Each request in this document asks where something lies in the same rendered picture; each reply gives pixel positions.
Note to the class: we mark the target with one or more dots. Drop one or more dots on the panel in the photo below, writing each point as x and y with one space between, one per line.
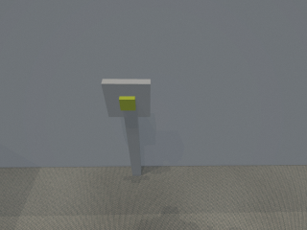
113 89

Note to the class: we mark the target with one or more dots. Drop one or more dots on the button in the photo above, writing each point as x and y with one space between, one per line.
127 103

